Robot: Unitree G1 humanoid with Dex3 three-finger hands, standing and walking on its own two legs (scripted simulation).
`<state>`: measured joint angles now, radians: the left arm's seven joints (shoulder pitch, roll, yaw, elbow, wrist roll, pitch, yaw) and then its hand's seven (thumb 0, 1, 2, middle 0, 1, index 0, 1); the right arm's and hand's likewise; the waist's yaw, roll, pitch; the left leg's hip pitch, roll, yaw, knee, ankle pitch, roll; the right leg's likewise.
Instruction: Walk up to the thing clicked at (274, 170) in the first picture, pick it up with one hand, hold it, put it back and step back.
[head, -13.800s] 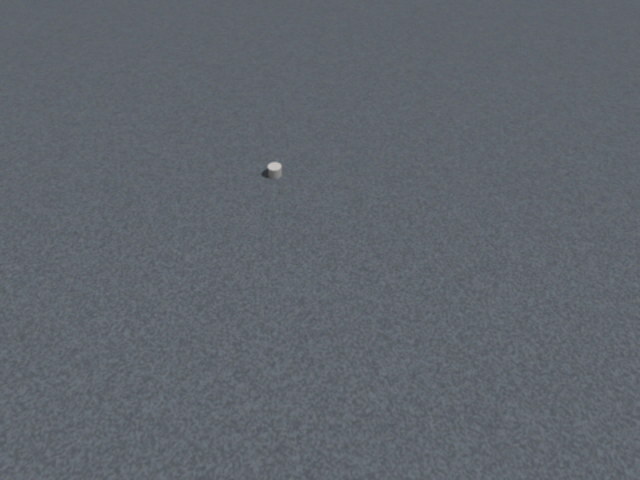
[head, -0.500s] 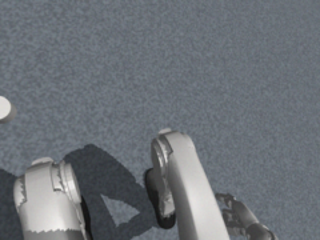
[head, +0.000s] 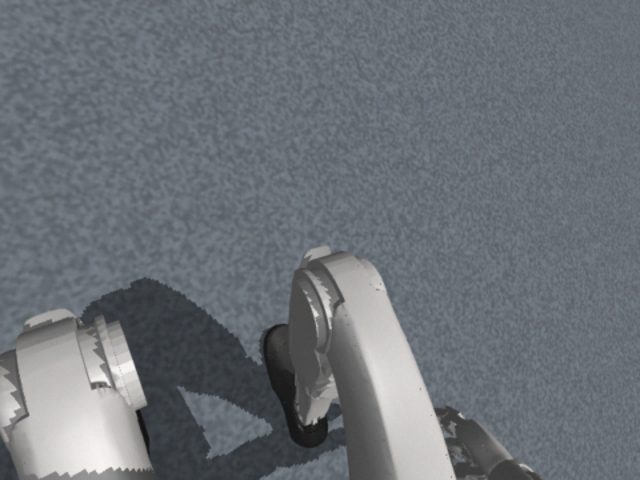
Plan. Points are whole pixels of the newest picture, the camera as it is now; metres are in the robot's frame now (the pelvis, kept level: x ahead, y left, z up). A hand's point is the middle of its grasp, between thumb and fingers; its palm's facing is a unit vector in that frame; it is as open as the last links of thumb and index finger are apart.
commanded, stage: rest palm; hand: left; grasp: from above
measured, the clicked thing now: out of the picture +0.46 +0.34 -0.28
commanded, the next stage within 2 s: close in 0.62 s
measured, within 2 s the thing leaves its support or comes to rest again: neither
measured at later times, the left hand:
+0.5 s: hand out of the picture +0.46 +0.34 -0.23, palm faces -0.43 -0.16 -0.89, open 14.2 cm
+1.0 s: hand out of the picture +0.45 +0.33 -0.24, palm faces -0.40 -0.11 -0.91, open 13.1 cm
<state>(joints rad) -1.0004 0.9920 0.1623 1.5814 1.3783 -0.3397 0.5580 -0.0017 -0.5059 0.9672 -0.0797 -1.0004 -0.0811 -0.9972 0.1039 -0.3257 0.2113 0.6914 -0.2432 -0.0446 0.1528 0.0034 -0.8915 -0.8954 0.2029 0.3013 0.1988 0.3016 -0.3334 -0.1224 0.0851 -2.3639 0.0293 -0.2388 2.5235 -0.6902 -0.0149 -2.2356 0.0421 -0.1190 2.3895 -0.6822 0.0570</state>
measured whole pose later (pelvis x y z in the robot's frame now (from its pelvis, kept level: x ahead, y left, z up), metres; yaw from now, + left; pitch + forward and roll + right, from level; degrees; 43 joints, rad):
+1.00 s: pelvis +0.00 +0.00 -0.01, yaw -2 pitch +26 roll -14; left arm -1.05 1.03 0.11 1.75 1.32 -0.23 0.65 0.00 -0.34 0.87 -0.16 -0.99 -0.18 -0.97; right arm 0.07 -0.34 0.29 0.68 -0.28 -0.22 0.23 0.00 -0.89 -0.90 0.20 0.30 0.20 0.30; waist -0.37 -0.15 0.16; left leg -2.36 0.04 -0.28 2.56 -0.70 -0.01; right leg -2.22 0.06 -0.15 2.39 -0.67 0.07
